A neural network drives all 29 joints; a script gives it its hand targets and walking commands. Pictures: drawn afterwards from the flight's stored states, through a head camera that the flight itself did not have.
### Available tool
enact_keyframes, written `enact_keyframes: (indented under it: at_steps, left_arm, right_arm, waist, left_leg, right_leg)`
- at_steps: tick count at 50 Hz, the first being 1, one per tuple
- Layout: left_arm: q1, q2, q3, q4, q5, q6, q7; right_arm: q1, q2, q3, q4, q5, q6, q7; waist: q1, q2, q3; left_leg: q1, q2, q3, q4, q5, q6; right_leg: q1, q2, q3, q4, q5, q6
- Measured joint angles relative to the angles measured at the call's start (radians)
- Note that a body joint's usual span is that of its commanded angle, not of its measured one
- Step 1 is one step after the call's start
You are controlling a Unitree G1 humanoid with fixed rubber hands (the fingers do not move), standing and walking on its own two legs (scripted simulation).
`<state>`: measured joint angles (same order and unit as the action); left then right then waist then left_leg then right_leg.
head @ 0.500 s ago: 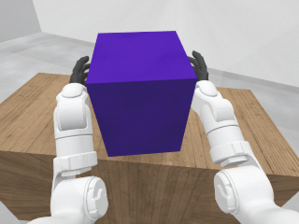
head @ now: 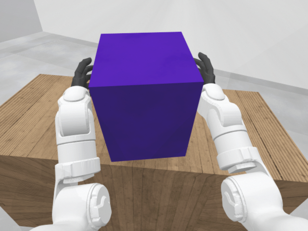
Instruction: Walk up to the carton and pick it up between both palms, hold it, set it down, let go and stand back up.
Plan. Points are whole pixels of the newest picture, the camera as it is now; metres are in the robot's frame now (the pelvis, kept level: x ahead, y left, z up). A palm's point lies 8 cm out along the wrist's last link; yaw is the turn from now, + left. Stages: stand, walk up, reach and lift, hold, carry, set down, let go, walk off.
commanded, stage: hold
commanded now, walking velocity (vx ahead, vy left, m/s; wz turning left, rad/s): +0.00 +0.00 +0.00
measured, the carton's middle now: (145, 98) +0.39 +0.01 +0.21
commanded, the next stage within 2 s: none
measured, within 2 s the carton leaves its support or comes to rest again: neither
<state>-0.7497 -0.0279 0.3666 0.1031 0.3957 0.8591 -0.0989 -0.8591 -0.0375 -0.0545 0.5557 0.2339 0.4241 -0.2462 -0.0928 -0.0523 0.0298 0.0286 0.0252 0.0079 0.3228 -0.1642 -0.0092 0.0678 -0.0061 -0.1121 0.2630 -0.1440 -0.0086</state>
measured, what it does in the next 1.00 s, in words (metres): stands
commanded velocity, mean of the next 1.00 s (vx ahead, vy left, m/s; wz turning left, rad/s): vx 0.00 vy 0.00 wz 0.00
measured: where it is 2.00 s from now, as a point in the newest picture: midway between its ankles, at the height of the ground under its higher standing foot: outside the picture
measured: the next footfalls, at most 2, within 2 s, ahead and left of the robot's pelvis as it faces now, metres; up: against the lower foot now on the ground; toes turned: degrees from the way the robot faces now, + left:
none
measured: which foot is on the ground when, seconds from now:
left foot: down 0.00-1.00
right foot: down 0.00-1.00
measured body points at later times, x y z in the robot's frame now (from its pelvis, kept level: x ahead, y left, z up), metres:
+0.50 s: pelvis +0.00 +0.00 +0.00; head -0.06 +0.03 +0.44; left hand +0.37 +0.16 +0.24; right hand +0.38 -0.14 +0.25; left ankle +0.02 +0.12 -0.75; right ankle +0.02 -0.11 -0.75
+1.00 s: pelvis +0.00 +0.00 +0.00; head -0.06 +0.03 +0.44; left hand +0.37 +0.16 +0.24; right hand +0.38 -0.14 +0.25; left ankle +0.02 +0.12 -0.75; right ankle +0.02 -0.11 -0.75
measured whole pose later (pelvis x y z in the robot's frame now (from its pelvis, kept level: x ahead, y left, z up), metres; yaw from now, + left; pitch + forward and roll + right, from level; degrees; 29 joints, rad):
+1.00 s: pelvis +0.00 +0.00 +0.00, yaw +0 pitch -11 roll -1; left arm -0.74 -0.03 0.37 0.08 0.41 0.86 -0.11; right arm -0.85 -0.04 -0.05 0.55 0.24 0.42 -0.25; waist -0.10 -0.05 0.03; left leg 0.04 0.02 0.01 0.32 -0.17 -0.01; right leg 0.08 -0.01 -0.11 0.26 -0.15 -0.01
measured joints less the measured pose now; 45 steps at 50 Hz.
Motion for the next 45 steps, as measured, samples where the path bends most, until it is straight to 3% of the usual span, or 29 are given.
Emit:
enact_keyframes:
  at_steps: [22,45]
  left_arm:
    - [0.028,-0.009,-0.003,-0.044,0.003,0.01,-0.004]
    - [0.011,-0.003,0.004,-0.011,0.006,0.001,-0.008]
  right_arm:
    - [0.018,-0.001,0.016,-0.033,0.016,0.008,-0.008]
    - [0.003,0.005,0.003,-0.001,0.0,0.001,-0.003]
  waist:
    - [-0.007,-0.002,0.006]
    - [-0.005,-0.004,-0.002]
  left_leg:
    - [0.006,0.001,0.002,0.0,-0.002,0.0]
    - [0.005,0.0,0.001,0.0,-0.003,0.0]
  right_leg:
    - [0.004,0.001,0.002,0.001,-0.003,0.0]
    - [0.004,0.001,0.002,0.0,-0.002,0.0]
